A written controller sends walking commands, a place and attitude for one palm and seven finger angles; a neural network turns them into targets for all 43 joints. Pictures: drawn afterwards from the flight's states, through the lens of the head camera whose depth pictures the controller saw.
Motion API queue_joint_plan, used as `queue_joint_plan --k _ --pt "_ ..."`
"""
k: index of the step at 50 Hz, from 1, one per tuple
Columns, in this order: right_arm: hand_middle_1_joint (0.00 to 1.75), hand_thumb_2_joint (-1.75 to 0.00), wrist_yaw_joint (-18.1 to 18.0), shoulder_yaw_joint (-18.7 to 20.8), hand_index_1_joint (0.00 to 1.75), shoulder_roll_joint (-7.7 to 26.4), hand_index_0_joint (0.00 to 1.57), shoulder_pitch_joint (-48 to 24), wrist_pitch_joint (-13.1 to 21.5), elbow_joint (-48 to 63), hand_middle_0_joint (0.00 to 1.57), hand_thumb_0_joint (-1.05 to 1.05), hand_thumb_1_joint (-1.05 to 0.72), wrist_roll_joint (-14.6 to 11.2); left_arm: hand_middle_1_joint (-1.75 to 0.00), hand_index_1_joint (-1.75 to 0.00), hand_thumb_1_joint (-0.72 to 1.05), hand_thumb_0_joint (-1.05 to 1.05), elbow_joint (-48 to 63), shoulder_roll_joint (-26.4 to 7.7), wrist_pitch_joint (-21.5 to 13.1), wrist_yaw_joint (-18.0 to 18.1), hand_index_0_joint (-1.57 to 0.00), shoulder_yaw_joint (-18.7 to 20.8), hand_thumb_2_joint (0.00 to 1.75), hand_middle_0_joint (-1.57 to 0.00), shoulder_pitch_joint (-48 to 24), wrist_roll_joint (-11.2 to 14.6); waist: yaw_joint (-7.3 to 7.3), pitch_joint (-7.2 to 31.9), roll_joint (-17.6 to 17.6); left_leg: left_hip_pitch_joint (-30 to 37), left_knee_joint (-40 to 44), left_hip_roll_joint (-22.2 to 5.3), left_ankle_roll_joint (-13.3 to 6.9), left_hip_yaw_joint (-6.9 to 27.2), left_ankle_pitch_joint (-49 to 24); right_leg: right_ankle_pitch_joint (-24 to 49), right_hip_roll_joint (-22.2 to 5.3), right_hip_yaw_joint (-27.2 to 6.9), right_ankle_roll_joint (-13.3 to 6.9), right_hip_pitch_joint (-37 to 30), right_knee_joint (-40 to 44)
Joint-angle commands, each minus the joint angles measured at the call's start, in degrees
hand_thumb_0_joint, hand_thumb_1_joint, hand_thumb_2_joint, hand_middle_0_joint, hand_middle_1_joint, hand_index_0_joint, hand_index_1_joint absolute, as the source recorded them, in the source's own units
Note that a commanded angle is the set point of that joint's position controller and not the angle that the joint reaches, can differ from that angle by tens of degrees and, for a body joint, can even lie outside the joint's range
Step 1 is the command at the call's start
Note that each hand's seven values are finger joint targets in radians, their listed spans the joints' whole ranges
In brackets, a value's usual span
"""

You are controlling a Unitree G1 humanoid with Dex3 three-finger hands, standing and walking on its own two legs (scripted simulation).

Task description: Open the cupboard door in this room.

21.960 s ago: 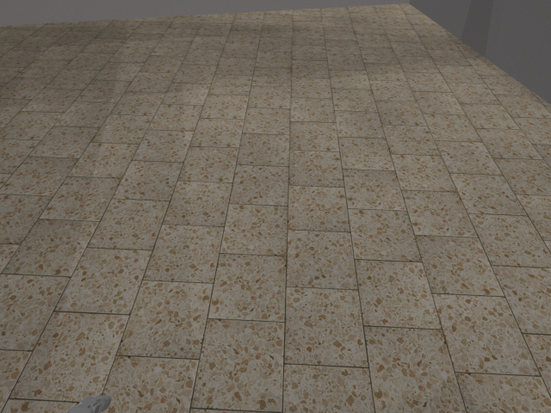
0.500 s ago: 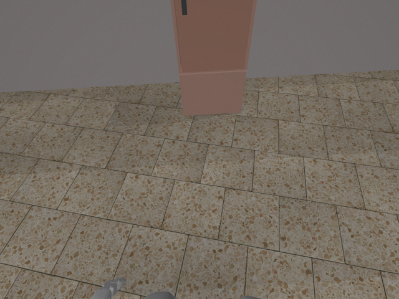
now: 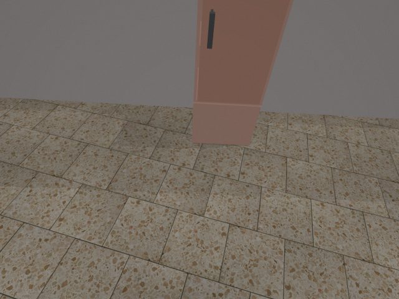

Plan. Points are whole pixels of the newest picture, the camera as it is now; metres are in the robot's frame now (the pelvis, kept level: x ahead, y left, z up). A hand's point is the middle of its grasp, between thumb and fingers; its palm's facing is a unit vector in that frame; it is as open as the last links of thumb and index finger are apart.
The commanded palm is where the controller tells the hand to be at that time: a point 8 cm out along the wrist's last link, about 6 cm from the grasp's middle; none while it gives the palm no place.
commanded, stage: stand and wait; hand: left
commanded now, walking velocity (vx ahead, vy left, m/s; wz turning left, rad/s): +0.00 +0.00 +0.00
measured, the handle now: (210, 29) +1.19 +0.07 +0.03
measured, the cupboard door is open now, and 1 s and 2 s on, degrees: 0 0 0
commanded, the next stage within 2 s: look at it before walking up in 0.28 s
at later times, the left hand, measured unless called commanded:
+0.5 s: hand out of the picture +0.00 +0.17 -0.18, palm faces +0.01 -0.98 -0.19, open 7.3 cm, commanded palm none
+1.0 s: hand out of the picture -0.03 +0.13 -0.18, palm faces +0.03 -0.99 -0.14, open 7.3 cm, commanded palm none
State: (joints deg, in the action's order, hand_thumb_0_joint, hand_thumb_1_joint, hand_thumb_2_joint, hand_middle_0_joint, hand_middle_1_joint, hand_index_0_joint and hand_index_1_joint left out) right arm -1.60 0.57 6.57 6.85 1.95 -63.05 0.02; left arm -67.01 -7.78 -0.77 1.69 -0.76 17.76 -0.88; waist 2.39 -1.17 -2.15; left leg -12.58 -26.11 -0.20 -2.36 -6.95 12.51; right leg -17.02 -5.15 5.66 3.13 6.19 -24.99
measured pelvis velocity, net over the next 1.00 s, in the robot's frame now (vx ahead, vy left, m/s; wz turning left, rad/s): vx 0.00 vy -0.01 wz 0.00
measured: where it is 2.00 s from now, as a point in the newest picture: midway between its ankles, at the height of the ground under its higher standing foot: outside the picture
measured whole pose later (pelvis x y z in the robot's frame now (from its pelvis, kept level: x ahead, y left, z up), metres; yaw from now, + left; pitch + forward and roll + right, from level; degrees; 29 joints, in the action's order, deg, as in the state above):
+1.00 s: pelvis +0.00 -0.01 +0.00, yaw +0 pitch -1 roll +0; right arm -1.9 1.1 7.3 15.8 1.2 -66.5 0.2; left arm -65.9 -5.9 -0.8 2.7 -0.6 19.6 -0.9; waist 0.1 -2.1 -1.4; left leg -11.0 -23.4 -1.1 -1.3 -6.8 11.3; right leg -16.3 -4.0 5.8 1.9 4.9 -22.7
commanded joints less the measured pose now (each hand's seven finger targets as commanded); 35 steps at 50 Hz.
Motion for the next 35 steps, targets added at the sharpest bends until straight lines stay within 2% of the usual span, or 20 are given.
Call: queue_joint_plan --k 1,7,13,17,27,35 --pt "0.3 -0.9 -0.2 1.4 0.3 7.2 0.2 7.3 0.1 -0.3 0.2 0.0 -0.9 0.3 -0.3 -0.3 0.9 0.0 1.0 -5.0 -0.6 0.5 -0.2 0.8 0.9 -0.2 4.2 0.2 -2.66 -0.2 1.6 7.0 5.2 -8.0 1.2 7.1 -17.0 11.9 -3.4 -3.0 -1.7 4.4 5.6" --pt "0.3 -0.9 -0.3 1.1 0.3 7.1 0.2 8.5 0.2 -0.5 0.2 0.0 -0.9 0.3 -0.3 -0.3 0.9 0.0 1.7 -4.9 -0.2 0.8 -0.2 1.2 0.9 -0.2 4.8 0.3 -2.07 -0.5 2.3 6.5 6.3 -7.9 0.9 7.5 -16.9 10.1 -3.4 -2.6 -1.7 3.1 5.4" --pt "0.3 -0.9 -0.2 0.7 0.3 7.2 0.2 9.9 0.0 -1.2 0.2 0.0 -0.9 0.3 -0.3 -0.3 0.9 0.0 2.2 -5.6 0.2 0.9 -0.2 1.2 0.9 -0.2 4.1 0.3 -1.83 -3.1 2.4 4.5 7.7 -7.3 1.0 7.4 -14.4 9.0 -3.6 -2.5 -1.9 2.1 6.0" --pt "0.3 -0.9 -0.2 0.5 0.3 7.3 0.2 11.2 0.0 -1.7 0.2 0.0 -0.9 0.2 -0.3 -0.3 0.9 0.0 2.4 -5.9 0.2 0.9 -0.2 1.2 0.9 -0.2 4.3 0.5 -1.58 -2.7 2.7 4.4 7.8 -7.1 0.8 7.7 -13.1 8.4 -3.6 -2.5 -2.2 1.3 6.4" --pt "0.3 -0.9 -0.2 0.6 0.3 6.0 0.2 14.1 -0.3 -3.1 0.2 0.0 -0.9 0.1 -0.3 -0.3 0.9 0.0 2.3 -5.1 0.1 1.1 -0.2 1.2 0.9 -0.2 4.7 0.6 -1.98 -3.7 0.9 3.4 7.8 -6.7 0.8 7.2 -9.0 7.3 -3.2 -2.7 -2.6 2.0 6.8" --pt "0.3 -0.9 -0.3 0.8 0.3 4.8 0.2 14.3 -0.2 -3.3 0.2 0.0 -0.9 0.1 -0.3 -0.3 0.9 0.0 2.1 -3.9 -0.1 1.2 -0.2 1.1 0.9 -0.2 6.1 0.4 -2.31 -4.2 1.4 3.7 7.3 -6.6 0.7 6.6 -8.1 7.5 -3.0 -3.3 -2.8 3.8 7.0"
